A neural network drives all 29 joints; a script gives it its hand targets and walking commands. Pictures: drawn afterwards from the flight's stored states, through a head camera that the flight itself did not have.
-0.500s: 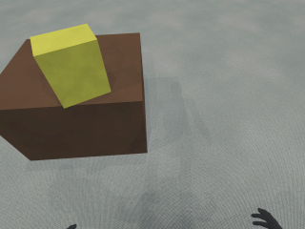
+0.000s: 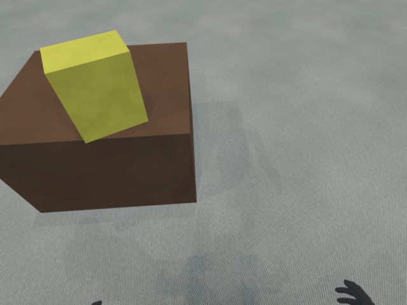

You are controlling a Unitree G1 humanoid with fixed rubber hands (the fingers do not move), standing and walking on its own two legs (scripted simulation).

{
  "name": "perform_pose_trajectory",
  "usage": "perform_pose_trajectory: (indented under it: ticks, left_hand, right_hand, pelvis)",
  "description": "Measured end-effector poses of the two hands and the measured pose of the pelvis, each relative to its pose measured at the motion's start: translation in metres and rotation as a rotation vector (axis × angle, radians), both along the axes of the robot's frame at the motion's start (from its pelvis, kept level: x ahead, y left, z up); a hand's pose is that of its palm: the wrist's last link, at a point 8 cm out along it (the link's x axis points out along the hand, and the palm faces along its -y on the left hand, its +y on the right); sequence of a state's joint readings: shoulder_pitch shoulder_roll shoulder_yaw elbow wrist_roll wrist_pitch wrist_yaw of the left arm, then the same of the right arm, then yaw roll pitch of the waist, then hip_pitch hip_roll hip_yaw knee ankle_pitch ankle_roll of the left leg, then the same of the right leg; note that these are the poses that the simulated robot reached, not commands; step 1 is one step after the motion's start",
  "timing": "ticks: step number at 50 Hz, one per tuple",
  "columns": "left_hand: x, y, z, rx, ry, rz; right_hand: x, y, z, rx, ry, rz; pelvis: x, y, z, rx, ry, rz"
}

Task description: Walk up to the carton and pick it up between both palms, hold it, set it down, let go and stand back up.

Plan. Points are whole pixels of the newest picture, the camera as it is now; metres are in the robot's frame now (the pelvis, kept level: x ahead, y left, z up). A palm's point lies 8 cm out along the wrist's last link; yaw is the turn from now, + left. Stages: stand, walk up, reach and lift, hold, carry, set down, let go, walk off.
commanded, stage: walk up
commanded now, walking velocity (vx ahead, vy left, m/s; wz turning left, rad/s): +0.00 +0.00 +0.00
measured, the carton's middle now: (100, 88) +0.81 +0.40 -0.06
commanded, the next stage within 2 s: none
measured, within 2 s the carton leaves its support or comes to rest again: neither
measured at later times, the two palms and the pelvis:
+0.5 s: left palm out of the picture +0.07 +0.42 -0.11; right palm out of the picture +0.12 -0.26 -0.10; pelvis +0.04 +0.08 -0.01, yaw +2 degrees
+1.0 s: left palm (14, 272) +0.21 +0.45 -0.10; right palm (315, 255) +0.23 -0.22 -0.11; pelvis +0.17 +0.10 -0.01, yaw +3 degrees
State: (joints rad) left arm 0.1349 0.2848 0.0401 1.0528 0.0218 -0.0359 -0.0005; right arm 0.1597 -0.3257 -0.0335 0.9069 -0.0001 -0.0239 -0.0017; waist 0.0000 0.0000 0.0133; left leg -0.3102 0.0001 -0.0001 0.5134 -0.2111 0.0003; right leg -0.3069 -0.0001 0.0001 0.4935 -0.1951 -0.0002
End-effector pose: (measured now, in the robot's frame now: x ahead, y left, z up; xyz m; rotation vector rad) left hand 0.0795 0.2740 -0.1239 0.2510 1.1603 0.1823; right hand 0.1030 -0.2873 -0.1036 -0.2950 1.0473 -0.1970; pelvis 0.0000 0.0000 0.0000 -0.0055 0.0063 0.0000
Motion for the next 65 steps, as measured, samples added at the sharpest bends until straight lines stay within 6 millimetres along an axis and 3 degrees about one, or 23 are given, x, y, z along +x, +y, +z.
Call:
perform_pose_trajectory:
  ticks: [11, 17, 21, 26, 30, 34, 40, 46, 49, 52, 58, 65]
  left_hand:
    - [-0.003, 0.006, 0.003, 0.011, -0.014, 0.004]
    - [-0.024, 0.057, 0.017, 0.101, -0.003, 0.061]
    - [-0.027, 0.103, 0.021, 0.149, 0.01, 0.08]
    - [-0.004, 0.159, 0.009, 0.175, -0.026, 0.079]
    - [0.019, 0.172, 0.014, 0.156, -0.04, 0.064]
    - [0.033, 0.184, 0.018, 0.147, -0.025, 0.072]
    - [0.061, 0.19, 0.022, 0.151, -0.001, 0.077]
    - [0.104, 0.18, 0.026, 0.174, -0.01, 0.052]
    - [0.124, 0.173, 0.023, 0.205, -0.034, 0.05]
    - [0.128, 0.171, 0.026, 0.223, -0.037, 0.059]
    - [0.132, 0.189, 0.045, 0.26, 0.002, 0.074]
    - [0.16, 0.226, 0.037, 0.248, 0.003, 0.085]
  right_hand:
    - [0.0, -0.001, 0.001, 0.017, 0.009, 0.012]
    - [0.004, -0.004, 0.006, 0.012, 0.048, 0.022]
    - [0.012, 0.008, 0.01, -0.012, 0.062, 0.015]
    - [0.02, 0.039, 0.005, -0.058, 0.068, 0.0]
    - [0.019, 0.064, 0.012, -0.056, 0.095, -0.007]
    - [0.029, 0.076, 0.02, -0.065, 0.12, -0.007]
    - [0.057, 0.081, 0.02, -0.064, 0.141, -0.009]
    - [0.091, 0.074, 0.007, -0.044, 0.165, -0.007]
    - [0.116, 0.067, -0.006, -0.03, 0.154, 0.001]
    - [0.151, 0.069, -0.012, -0.011, 0.103, 0.015]
    - [0.208, 0.089, -0.011, 0.037, 0.048, 0.055]
    - [0.247, 0.125, -0.011, 0.031, 0.061, 0.072]
  pelvis:
    - [0.003, 0.001, 0.001, 0.0, -0.008, -0.001]
    - [0.013, 0.022, 0.001, 0.002, -0.012, 0.018]
    - [0.023, 0.047, -0.002, -0.012, -0.012, 0.028]
    - [0.038, 0.087, -0.017, -0.032, -0.033, 0.043]
    - [0.054, 0.105, -0.007, -0.042, -0.047, 0.044]
    - [0.074, 0.117, 0.0, -0.046, -0.046, 0.05]
    - [0.108, 0.122, 0.003, -0.038, -0.043, 0.055]
    - [0.146, 0.113, -0.001, -0.015, -0.024, 0.056]
    - [0.166, 0.104, -0.011, -0.001, -0.024, 0.057]
    - [0.183, 0.101, -0.013, 0.002, -0.05, 0.059]
    - [0.208, 0.115, -0.006, -0.003, -0.047, 0.069]
    - [0.239, 0.152, -0.011, -0.027, -0.024, 0.081]
